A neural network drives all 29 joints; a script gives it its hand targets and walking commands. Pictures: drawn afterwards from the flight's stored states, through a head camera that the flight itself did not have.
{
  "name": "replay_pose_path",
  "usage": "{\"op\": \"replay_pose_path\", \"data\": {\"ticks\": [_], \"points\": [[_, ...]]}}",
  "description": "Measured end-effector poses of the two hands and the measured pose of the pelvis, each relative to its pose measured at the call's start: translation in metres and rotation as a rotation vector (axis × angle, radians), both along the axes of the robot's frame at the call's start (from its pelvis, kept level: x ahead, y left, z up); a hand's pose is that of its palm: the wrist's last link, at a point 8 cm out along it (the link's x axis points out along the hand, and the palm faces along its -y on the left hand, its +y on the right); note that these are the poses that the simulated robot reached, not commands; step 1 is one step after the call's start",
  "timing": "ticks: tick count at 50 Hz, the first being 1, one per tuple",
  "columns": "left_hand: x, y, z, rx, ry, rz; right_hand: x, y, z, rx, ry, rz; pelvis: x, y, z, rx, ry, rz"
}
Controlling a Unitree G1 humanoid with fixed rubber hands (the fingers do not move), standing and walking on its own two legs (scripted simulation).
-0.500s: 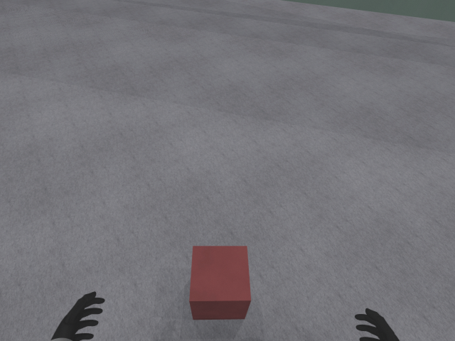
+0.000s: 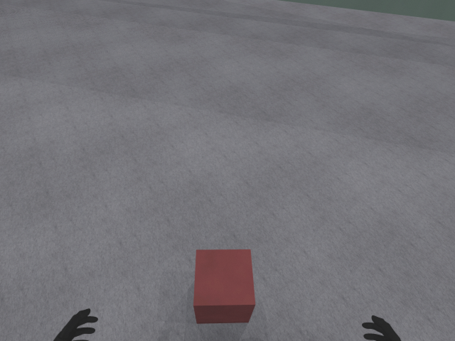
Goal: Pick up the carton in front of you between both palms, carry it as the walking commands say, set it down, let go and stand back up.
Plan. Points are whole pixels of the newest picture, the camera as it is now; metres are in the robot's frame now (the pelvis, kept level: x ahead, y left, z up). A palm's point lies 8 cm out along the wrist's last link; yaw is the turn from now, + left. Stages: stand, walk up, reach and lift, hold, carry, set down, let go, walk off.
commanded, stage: stand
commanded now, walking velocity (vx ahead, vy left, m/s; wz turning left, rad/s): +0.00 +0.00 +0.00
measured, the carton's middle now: (223, 287) +0.43 +0.01 -0.65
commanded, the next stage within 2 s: none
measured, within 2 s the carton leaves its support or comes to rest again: neither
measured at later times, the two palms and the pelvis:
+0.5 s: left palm out of the picture +0.06 +0.31 -0.09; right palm out of the picture +0.08 -0.30 -0.09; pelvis -0.03 +0.00 +0.01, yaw +1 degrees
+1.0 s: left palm out of the picture +0.04 +0.31 -0.10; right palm out of the picture +0.07 -0.30 -0.09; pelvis -0.04 +0.00 +0.01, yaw +1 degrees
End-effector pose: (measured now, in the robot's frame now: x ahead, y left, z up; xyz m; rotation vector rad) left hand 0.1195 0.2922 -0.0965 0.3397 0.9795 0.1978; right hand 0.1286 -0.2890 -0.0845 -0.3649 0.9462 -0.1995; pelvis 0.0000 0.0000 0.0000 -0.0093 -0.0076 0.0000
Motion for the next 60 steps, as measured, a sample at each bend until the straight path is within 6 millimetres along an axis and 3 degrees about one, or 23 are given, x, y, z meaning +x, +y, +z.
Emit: {"op": "replay_pose_path", "data": {"ticks": [31, 43, 60], "points": [[-0.072, 0.013, -0.003, 0.014, 0.108, 0.048, -0.052, -0.012, -0.004, -0.011, 0.095, 0.0, -0.035, -0.003, 0.007, 0.004, -0.045, 0.018], [-0.079, 0.018, -0.003, 0.022, 0.135, 0.061, -0.06, -0.017, -0.006, -0.019, 0.134, -0.006, -0.037, -0.003, 0.007, 0.002, -0.045, 0.023], [-0.077, 0.021, -0.005, 0.016, 0.159, 0.064, -0.046, -0.017, -0.003, -0.027, 0.128, 0.0, -0.032, 0.0, 0.008, 0.003, -0.039, 0.021]]}}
